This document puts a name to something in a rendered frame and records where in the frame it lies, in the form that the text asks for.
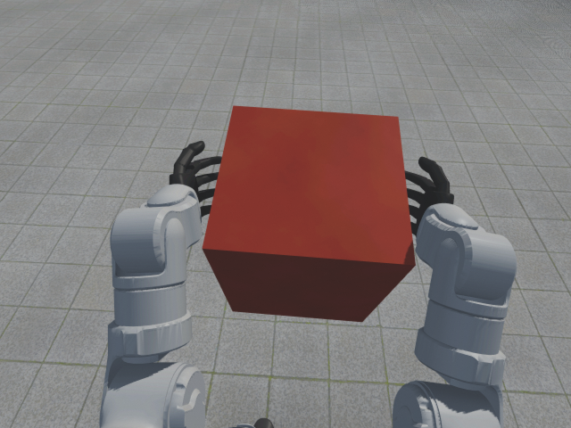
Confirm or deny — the robot right hand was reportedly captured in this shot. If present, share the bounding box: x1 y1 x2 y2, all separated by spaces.
405 157 454 237

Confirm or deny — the robot left upper arm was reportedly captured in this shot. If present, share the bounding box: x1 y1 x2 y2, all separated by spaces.
100 362 205 428

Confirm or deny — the left robot forearm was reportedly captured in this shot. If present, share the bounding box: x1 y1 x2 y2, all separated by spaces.
99 184 203 425

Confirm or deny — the carton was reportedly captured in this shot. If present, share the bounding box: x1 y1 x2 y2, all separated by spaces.
203 106 416 322

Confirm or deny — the right robot forearm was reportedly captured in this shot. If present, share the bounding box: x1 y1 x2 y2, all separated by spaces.
414 203 517 428

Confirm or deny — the robot right upper arm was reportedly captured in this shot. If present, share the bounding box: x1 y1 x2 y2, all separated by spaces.
393 380 501 428

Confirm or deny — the robot left hand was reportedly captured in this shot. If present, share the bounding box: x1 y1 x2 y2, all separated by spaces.
170 141 222 217

